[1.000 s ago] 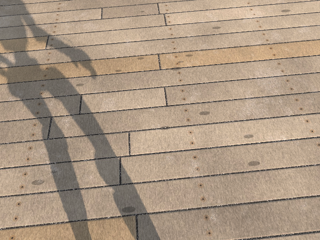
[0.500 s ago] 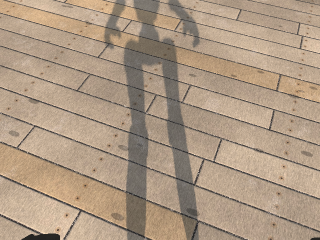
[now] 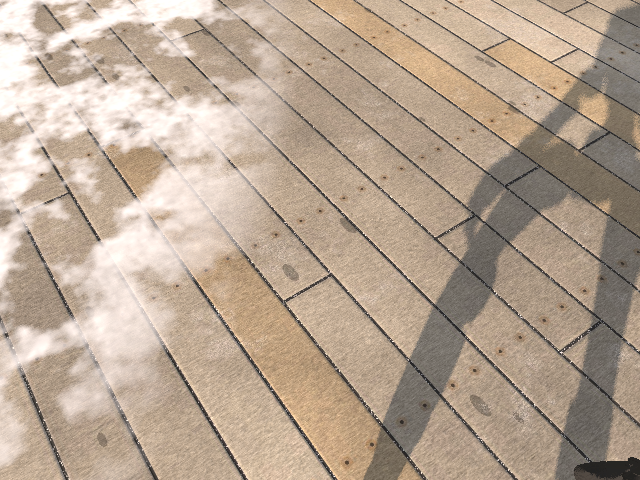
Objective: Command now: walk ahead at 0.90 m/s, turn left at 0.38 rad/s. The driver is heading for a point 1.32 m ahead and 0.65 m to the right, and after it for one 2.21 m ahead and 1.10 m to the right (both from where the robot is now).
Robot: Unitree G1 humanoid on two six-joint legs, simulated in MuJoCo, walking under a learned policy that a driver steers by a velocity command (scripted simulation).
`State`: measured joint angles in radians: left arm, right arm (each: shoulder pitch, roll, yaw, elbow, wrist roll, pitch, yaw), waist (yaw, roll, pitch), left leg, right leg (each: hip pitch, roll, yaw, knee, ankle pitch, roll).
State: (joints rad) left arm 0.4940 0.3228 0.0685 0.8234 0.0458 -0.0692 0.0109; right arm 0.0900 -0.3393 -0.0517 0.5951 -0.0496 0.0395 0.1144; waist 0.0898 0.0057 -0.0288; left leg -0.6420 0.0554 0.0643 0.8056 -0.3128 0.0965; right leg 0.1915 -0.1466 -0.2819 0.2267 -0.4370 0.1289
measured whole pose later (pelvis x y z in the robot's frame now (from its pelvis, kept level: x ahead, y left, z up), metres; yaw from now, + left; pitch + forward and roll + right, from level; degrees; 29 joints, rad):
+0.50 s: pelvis +0.45 +0.03 -0.02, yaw -13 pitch -1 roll +3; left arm 0.17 0.29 0.03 0.75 0.00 -0.02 -0.06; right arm 0.43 -0.25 -0.02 0.89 -0.04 -0.06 -0.03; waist 0.04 -0.03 0.04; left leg 0.13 -0.04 0.25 0.89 -0.35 -0.01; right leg -0.52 0.08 -0.15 0.71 -0.19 -0.23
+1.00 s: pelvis +0.90 -0.06 +0.01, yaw -42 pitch +2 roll +2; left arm 0.30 0.38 0.08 0.80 0.01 -0.04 -0.02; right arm 0.15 -0.30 -0.02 0.67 -0.06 -0.07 -0.02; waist 0.05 -0.03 0.04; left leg -0.39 0.01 0.02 0.56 -0.21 -0.03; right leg -0.33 0.09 0.09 1.27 -0.33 -0.12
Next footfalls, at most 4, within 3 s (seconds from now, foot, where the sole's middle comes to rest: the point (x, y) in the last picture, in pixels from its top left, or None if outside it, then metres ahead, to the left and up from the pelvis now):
0.02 left None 0.16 0.13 -0.75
0.48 right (365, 425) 0.60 0.00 -0.75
0.90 left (376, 255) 1.06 -0.01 -0.75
1.36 right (543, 229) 1.19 -0.45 -0.75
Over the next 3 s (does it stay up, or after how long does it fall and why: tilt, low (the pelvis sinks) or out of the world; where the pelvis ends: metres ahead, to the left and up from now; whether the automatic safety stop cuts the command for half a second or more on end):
stays up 1.73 -1.70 0.01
